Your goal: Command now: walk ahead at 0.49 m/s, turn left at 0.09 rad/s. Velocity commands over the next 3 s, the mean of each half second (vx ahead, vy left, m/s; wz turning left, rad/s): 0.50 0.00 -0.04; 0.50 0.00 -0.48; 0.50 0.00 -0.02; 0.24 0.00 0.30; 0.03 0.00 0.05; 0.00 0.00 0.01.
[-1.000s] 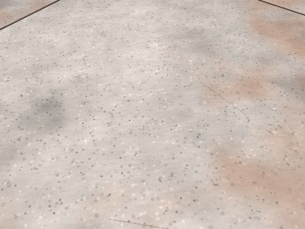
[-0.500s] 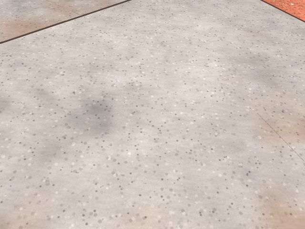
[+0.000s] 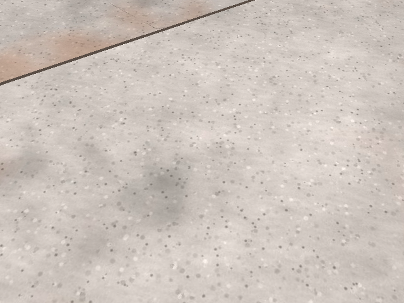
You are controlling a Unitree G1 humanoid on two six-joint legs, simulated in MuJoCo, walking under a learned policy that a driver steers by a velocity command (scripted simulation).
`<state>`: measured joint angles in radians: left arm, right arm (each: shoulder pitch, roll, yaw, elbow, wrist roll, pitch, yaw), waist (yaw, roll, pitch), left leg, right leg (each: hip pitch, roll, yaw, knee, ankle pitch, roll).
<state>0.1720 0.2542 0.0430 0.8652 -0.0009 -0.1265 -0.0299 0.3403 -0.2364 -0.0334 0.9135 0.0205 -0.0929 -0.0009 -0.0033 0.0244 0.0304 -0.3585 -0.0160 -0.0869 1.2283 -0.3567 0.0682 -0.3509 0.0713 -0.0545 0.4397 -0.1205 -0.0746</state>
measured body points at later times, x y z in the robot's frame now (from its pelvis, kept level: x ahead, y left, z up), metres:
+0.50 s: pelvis +0.28 +0.07 +0.00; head +0.31 +0.08 +0.45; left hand +0.30 +0.34 -0.15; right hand +0.43 -0.19 -0.09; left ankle +0.35 +0.16 -0.73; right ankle +0.14 -0.07 -0.64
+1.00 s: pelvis +0.53 +0.00 -0.02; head +0.56 -0.02 +0.43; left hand +0.80 +0.16 -0.11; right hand +0.44 -0.27 -0.16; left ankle +0.37 +0.17 -0.69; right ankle +0.60 -0.11 -0.74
